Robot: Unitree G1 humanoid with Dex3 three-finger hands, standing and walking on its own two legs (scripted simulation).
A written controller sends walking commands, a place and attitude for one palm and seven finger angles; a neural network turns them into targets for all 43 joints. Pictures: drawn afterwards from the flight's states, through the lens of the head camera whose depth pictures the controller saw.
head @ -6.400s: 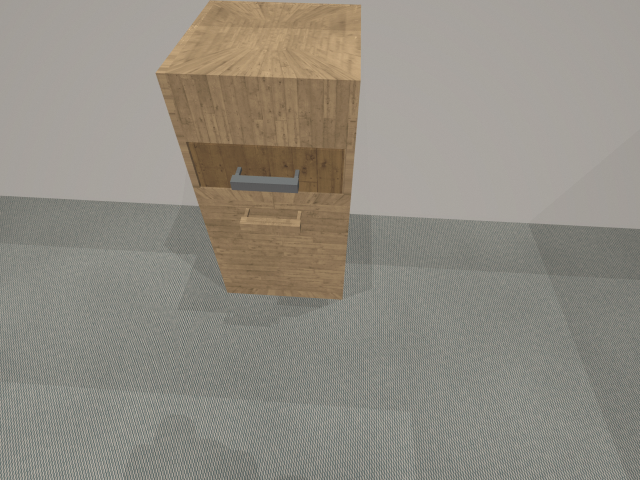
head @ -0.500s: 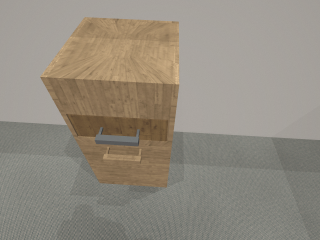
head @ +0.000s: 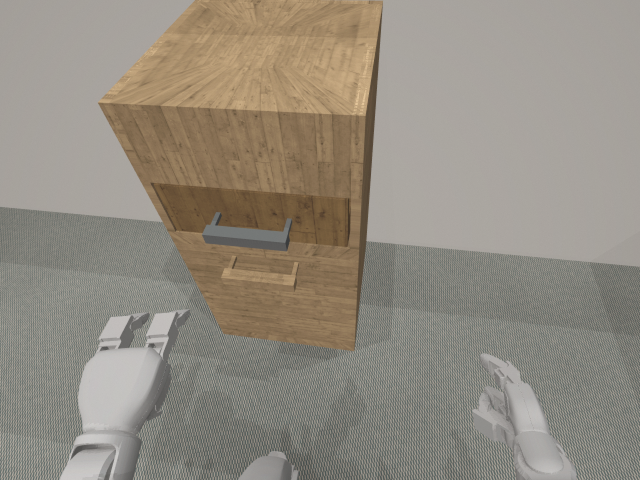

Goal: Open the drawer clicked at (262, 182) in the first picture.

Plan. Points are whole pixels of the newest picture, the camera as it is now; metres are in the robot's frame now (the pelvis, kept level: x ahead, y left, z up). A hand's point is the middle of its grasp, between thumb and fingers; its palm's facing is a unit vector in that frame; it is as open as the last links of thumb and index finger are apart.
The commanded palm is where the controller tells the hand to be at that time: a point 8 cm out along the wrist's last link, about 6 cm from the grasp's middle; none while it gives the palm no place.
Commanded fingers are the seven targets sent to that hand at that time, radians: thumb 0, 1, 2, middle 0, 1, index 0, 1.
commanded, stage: raise the hand with hooked fingers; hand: left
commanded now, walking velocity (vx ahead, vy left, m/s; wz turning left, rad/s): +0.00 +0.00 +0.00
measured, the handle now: (249, 229) +0.56 +0.25 -0.11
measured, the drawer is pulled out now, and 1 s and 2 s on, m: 0.00 0.00 0.00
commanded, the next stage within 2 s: move the hooked fingers above the handle in 1.34 s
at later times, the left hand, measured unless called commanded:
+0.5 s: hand (144, 302) +0.28 +0.27 +0.07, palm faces +0.07 -0.09 -0.99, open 12.3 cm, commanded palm +0.26 +0.26 +0.13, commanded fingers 0.00 -0.36 0.36 -0.29 -1.11 -0.29 -1.11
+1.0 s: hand (125, 233) +0.34 +0.29 +0.13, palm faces +0.04 -0.08 -1.00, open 13.8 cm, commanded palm +0.31 +0.29 +0.19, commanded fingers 0.00 -0.50 0.30 -0.30 -1.20 -0.30 -1.20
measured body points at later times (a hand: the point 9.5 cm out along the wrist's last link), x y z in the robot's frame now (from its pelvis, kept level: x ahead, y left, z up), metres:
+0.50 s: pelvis +0.02 +0.03 +0.03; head +0.06 +0.00 +0.48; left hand +0.27 +0.27 +0.12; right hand +0.19 -0.23 -0.09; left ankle +0.05 +0.16 -0.68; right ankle +0.00 -0.08 -0.68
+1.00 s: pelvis +0.03 +0.05 +0.05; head +0.04 +0.02 +0.50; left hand +0.33 +0.29 +0.19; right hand +0.22 -0.16 -0.06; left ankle +0.05 +0.16 -0.68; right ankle +0.00 -0.08 -0.68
